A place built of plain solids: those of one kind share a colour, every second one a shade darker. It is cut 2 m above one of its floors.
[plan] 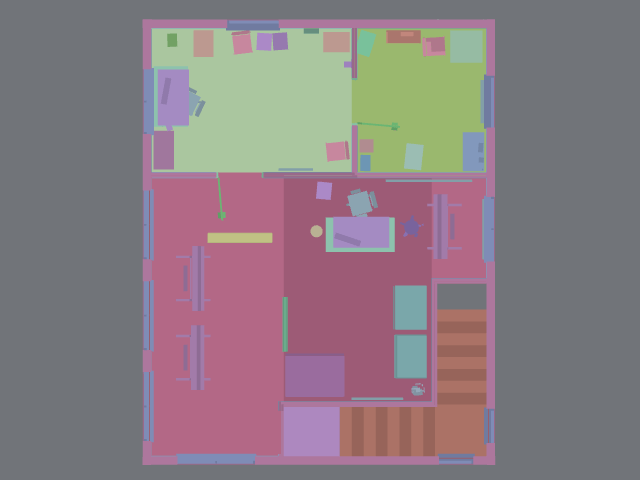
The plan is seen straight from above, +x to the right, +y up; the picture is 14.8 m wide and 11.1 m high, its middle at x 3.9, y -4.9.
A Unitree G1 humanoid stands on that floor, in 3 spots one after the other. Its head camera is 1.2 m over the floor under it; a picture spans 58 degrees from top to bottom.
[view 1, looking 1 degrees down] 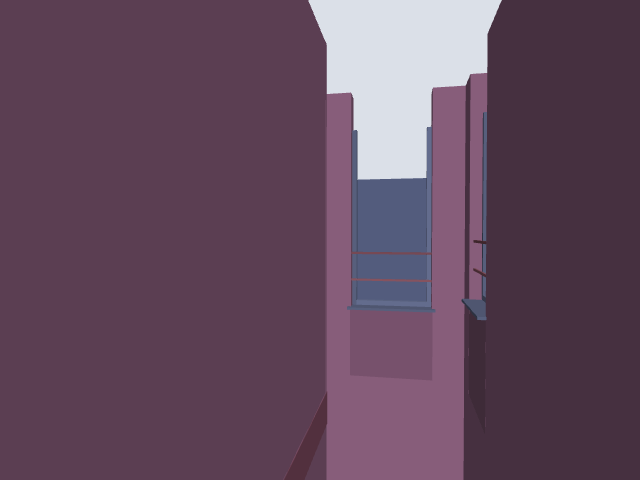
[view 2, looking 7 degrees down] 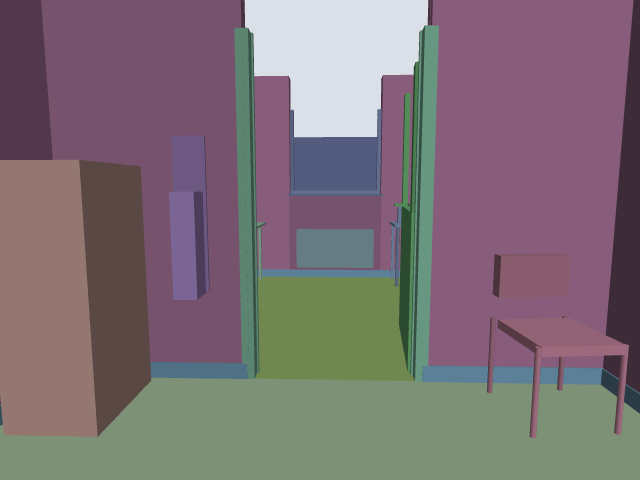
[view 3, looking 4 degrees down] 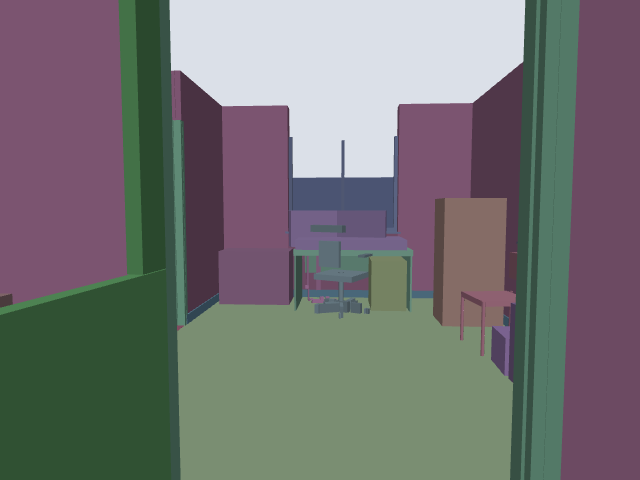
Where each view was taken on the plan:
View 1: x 3.41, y -9.33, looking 11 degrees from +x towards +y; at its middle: wall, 3.00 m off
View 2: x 2.05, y -1.70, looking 2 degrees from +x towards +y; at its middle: radiator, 5.61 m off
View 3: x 5.90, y -1.70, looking -177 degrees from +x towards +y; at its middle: desk_load_lived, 5.05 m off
